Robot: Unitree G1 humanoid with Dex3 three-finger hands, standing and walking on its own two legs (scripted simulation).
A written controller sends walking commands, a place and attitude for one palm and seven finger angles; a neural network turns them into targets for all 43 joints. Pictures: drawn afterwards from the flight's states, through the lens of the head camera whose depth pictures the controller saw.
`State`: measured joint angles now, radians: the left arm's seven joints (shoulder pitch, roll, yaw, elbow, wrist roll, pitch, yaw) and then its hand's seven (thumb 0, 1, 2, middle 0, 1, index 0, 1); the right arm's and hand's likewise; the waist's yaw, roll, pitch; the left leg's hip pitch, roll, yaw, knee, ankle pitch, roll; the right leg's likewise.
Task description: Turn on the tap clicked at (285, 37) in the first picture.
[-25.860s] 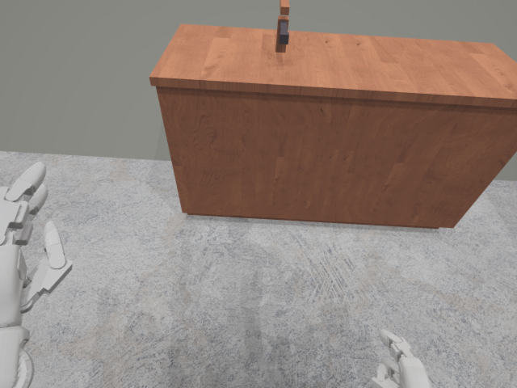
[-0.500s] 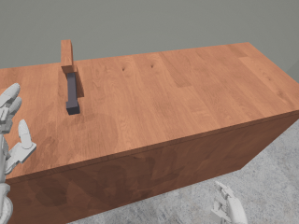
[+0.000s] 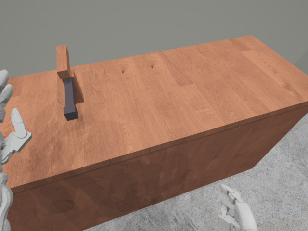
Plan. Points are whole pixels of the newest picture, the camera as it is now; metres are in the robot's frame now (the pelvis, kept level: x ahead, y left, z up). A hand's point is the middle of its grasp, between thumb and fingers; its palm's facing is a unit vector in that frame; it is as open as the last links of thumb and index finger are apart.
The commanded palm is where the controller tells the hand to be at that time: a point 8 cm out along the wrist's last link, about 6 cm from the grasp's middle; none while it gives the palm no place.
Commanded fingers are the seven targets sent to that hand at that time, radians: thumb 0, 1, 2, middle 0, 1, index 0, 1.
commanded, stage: look again from close up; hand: left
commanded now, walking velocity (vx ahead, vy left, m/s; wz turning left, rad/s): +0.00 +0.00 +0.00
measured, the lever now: (71, 112) +0.36 +0.25 +0.11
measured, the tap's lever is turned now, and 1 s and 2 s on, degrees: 0 0 0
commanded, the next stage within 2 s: turn the palm inward beside the body in 0.04 s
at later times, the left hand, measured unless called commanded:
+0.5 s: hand (68, 169) +0.20 +0.19 +0.13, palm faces +0.25 -0.91 -0.34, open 7.4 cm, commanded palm +0.15 +0.26 +0.18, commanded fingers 0.00 0.90 0.90 -0.20 -0.30 -0.20 -0.30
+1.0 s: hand (58, 155) +0.21 +0.20 +0.16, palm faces +0.47 -0.83 -0.30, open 7.4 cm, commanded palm +0.16 +0.24 +0.17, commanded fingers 0.00 0.90 0.90 -0.20 -0.30 -0.20 -0.30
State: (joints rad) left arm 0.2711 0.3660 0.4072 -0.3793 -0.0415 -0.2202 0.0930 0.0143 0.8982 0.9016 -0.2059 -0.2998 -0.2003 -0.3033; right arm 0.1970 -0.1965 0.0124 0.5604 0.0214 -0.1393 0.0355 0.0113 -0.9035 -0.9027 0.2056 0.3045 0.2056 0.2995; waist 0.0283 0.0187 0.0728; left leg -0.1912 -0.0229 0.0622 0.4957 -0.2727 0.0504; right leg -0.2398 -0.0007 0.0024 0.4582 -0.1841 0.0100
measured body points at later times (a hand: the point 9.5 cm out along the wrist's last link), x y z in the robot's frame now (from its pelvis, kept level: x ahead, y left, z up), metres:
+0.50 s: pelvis -0.02 -0.03 -0.01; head -0.03 -0.05 +0.44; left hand +0.18 +0.24 +0.15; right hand +0.20 -0.24 -0.07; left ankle +0.00 +0.08 -0.74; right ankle +0.04 -0.13 -0.74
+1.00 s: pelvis +0.04 -0.06 -0.01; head +0.03 -0.08 +0.44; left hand +0.18 +0.24 +0.18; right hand +0.25 -0.27 -0.09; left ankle +0.00 +0.08 -0.74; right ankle +0.04 -0.13 -0.74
